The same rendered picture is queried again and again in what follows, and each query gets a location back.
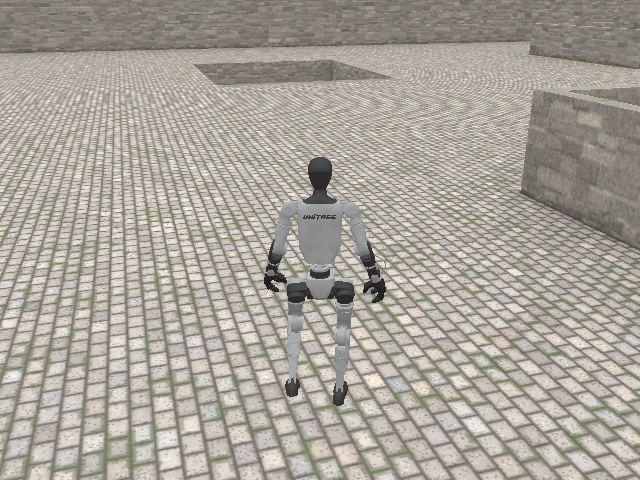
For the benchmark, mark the right robot upper arm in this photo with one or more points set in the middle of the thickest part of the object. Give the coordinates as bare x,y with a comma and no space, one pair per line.
351,210

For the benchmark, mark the right robot foot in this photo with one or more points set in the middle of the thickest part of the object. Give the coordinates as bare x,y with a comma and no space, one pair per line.
338,397

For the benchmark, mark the right robot forearm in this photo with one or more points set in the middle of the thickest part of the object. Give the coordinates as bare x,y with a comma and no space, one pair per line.
371,265

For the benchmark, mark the robot right thigh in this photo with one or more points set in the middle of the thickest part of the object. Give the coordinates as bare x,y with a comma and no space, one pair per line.
344,300

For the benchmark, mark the left robot forearm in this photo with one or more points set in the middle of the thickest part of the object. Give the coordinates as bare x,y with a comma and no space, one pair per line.
273,262

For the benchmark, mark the robot left hand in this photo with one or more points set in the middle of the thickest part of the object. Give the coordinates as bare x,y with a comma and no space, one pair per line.
278,278

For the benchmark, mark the left robot upper arm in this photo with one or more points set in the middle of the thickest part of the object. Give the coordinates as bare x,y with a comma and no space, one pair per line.
288,210

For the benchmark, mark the robot right hand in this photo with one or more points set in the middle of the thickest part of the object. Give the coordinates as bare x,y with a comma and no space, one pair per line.
378,287

